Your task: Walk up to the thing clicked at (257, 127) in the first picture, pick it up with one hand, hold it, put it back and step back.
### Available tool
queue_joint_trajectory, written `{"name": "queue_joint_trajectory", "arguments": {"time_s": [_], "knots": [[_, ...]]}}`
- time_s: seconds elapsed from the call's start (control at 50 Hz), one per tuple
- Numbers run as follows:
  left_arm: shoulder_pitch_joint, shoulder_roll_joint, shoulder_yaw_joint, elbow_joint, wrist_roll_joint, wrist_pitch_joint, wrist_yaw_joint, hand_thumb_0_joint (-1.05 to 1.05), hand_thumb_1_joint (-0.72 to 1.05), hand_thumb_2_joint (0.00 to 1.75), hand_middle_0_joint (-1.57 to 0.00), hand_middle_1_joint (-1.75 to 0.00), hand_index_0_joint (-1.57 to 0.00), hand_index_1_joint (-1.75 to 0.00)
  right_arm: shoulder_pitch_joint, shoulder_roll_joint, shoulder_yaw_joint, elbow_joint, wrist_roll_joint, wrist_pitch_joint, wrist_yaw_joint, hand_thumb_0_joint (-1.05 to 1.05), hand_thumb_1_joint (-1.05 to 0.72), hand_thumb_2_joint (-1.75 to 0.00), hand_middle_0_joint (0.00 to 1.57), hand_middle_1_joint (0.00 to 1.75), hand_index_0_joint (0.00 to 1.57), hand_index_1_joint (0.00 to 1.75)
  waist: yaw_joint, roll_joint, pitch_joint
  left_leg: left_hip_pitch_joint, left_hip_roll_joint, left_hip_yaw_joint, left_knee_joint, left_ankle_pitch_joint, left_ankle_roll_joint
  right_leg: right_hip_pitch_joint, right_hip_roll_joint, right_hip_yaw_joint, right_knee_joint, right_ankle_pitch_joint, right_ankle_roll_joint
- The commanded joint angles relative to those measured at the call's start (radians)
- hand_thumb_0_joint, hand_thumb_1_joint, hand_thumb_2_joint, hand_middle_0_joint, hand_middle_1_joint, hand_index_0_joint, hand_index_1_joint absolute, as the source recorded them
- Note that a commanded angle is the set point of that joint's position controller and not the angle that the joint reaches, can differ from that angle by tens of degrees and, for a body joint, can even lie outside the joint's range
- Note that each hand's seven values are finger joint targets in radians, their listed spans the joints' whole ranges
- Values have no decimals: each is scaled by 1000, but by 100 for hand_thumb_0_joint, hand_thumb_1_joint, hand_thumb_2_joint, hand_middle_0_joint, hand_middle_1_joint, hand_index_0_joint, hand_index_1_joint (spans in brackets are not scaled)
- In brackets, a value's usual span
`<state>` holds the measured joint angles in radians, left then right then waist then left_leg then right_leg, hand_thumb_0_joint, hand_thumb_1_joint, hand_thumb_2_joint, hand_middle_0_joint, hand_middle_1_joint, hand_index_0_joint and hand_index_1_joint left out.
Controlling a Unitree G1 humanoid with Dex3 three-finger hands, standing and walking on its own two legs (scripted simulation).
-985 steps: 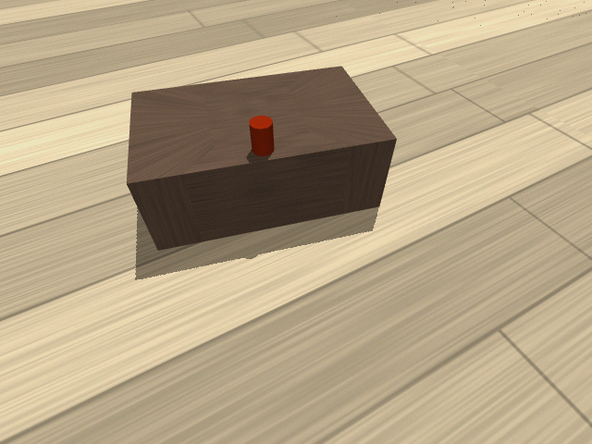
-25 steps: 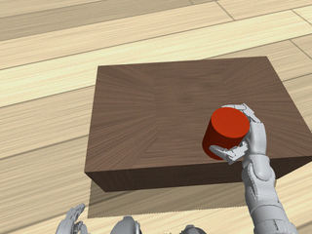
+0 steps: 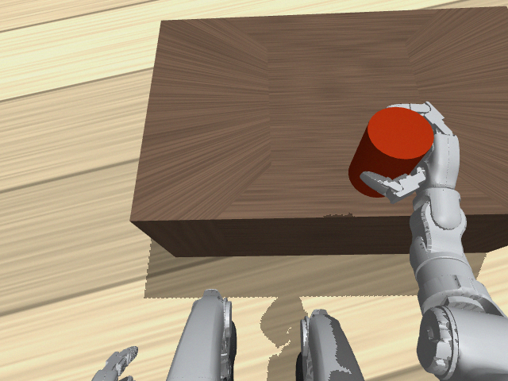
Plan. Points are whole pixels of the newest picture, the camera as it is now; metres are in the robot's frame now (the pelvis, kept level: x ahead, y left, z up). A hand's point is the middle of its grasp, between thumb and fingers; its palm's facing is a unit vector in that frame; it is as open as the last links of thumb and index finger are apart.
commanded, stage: crouch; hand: right
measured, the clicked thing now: (385, 155) +0.46 -0.16 +0.01
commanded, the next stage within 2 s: lower in 0.36 s
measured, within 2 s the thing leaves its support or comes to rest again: neither
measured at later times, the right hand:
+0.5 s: hand (383, 153) +0.49 -0.18 -0.03, palm faces +0.10 +0.99 +0.00, open 11.7 cm
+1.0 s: hand (369, 171) +0.49 -0.18 -0.11, palm faces +0.10 +0.99 -0.02, open 11.7 cm
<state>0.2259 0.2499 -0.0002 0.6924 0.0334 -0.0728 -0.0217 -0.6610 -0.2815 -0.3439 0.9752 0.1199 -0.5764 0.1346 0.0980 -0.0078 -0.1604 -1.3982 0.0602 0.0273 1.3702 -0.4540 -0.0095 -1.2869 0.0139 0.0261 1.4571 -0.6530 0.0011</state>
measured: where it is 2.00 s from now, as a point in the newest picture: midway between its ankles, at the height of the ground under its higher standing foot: outside the picture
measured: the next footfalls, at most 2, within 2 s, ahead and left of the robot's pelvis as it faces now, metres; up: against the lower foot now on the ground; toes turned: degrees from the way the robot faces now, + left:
none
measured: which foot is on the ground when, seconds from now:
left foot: down 0.00-1.00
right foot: down 0.00-1.00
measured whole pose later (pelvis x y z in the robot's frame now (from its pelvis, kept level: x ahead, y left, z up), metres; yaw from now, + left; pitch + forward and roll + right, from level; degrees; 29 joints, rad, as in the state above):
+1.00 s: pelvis -0.04 +0.00 -0.12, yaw -1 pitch +36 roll +2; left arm 0.20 0.29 -0.03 0.66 0.06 -0.05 -0.03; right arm -0.94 -0.41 -0.43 1.12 0.04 -0.55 0.11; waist 0.17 -0.04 -0.16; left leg -1.90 0.09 0.02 1.76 -0.48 -0.01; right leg -1.80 0.04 0.04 1.89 -0.72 0.00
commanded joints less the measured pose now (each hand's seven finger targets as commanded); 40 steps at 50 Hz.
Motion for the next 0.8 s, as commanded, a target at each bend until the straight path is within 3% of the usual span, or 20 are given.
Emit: {"name": "queue_joint_trajectory", "arguments": {"time_s": [0.0,0.02,0.08,0.14,0.18,0.2,0.22,0.28,0.32,0.34,0.36,0.38,0.42,0.44,0.46,0.48,0.54,0.6,0.72,0.78], "knots": [[106,177,61,-68,1,-28,6,0,91,90,-20,-30,-20,-30,-378,-219,-50,-141,-5,-77,-8,0,-7,-129,124,141,129,141,18,-24,-517,403,-25,-22,-91,132,43,69,8,18,-180,193,-15],[109,174,59,-58,6,-25,5,0,92,89,-20,-31,-20,-30,-380,-222,-48,-131,-10,-76,-11,0,-7,-130,125,142,129,142,13,-32,-491,368,-26,-21,-83,107,43,48,10,18,-174,170,-15],[121,176,60,-66,14,-21,3,0,91,90,-20,-30,-20,-30,-467,-273,-67,-191,-28,-84,-13,0,-7,-131,126,143,130,143,16,-106,-621,374,-22,-24,-35,181,52,77,8,13,-134,249,-9],[131,182,59,-54,14,-15,5,0,90,90,-20,-30,-20,-30,-482,-252,-64,-124,-28,-70,-14,0,-6,-131,125,142,129,142,38,-94,-586,326,-22,-15,-15,165,51,49,8,22,-118,233,-8],[135,185,61,-62,16,-16,5,0,90,91,-20,-30,-20,-30,-541,-265,-63,-177,-29,-69,-17,0,-7,-132,125,143,130,143,46,-106,-657,357,-20,-19,-6,187,51,45,8,15,-98,245,-9],[132,192,63,-71,14,-16,6,0,89,91,-20,-30,-20,-30,-543,-277,-70,-164,-33,-60,-21,0,-7,-132,126,143,130,143,44,-86,-650,364,-20,-19,-11,183,48,38,9,13,-91,241,-12],[139,185,57,-56,14,-13,5,0,90,91,-20,-30,-19,-30,-502,-246,-53,-97,-35,-50,-18,0,-7,-133,126,144,131,144,59,-70,-610,346,-20,-16,-8,167,49,2,11,15,-89,220,-13],[138,189,57,-53,11,-10,6,0,90,91,-20,-30,-20,-30,-504,-259,-50,-87,-42,-38,-23,0,-7,-133,126,144,130,144,52,-73,-581,293,-19,-12,2,124,46,-22,8,22,-88,179,-14],[138,203,63,-65,15,-9,4,0,90,90,-20,-30,-20,-30,-611,-314,-74,-214,-45,-48,-23,0,-6,-132,125,143,130,143,47,-137,-647,277,-17,-10,32,163,52,30,5,38,-83,232,-3],[140,199,57,-56,12,-7,3,0,90,90,-20,-30,-20,-30,-505,-270,-61,-49,-48,-29,-25,0,-7,-132,125,143,130,143,51,-82,-606,262,-20,-1,31,135,49,11,4,41,-80,205,-8],[143,199,60,-63,14,-7,4,0,90,91,-20,-30,-20,-30,-604,-301,-75,-185,-42,-44,-24,0,-7,-133,126,144,131,144,60,-115,-621,263,-18,-7,48,166,53,-8,6,35,-57,232,-6],[143,193,55,-62,13,-8,4,0,89,91,-20,-30,-20,-30,-543,-289,-82,-93,-45,-32,-25,0,-8,-133,127,144,132,145,57,-88,-623,288,-17,-9,44,175,51,-23,7,22,-49,236,-10],[147,191,51,-53,12,-8,3,0,90,91,-20,-30,-20,-30,-530,-280,-83,-71,-36,-30,-24,0,-4,-133,126,144,131,144,64,-70,-587,262,-17,-12,49,147,48,-74,8,19,-34,203,-15],[136,193,54,-67,15,-9,4,0,90,90,-20,-31,-20,-30,-618,-316,-89,-176,-39,-36,-25,0,-7,-132,125,143,130,143,60,-99,-623,268,-15,-15,48,147,47,-65,9,16,-33,204,-16],[146,192,51,-51,14,-8,5,0,90,91,-20,-30,-20,-30,-516,-285,-80,-38,-45,-22,-29,0,-8,-131,124,142,129,142,58,-83,-582,254,-17,-13,46,123,46,-76,8,14,-36,180,-16],[143,191,53,-59,16,-7,4,0,90,91,-20,-30,-20,-30,-560,-304,-89,-105,-43,-26,-31,0,-6,-130,123,141,128,141,61,-85,-588,252,-16,-18,48,114,44,-102,9,12,-23,165,-19],[145,186,44,-52,20,-7,-2,0,89,91,-20,-30,-20,-31,-478,-272,-88,17,-51,-28,-31,0,-8,-128,123,139,127,139,66,-63,-553,209,-18,-13,96,127,48,-172,12,14,13,176,-18],[143,198,45,-63,27,-7,-4,0,90,91,-20,-30,-20,-31,-587,-321,-98,-72,-60,-56,-20,0,-7,-127,122,138,126,138,69,-102,-621,175,-14,-17,142,172,50,-159,13,14,61,229,-15],[153,215,46,-77,31,-8,-3,0,89,91,-20,-30,-20,-31,-660,-347,-114,-98,-58,-79,-17,0,-9,-128,121,138,125,138,86,-134,-715,131,-6,-14,199,174,47,-157,20,14,117,233,-13],[159,221,45,-72,32,-3,-2,0,88,92,-20,-31,-20,-31,-673,-341,-105,-73,-67,-68,-22,0,-8,-130,122,140,126,140,97,-142,-713,109,-2,-11,213,150,46,-173,24,15,124,206,-11]]}}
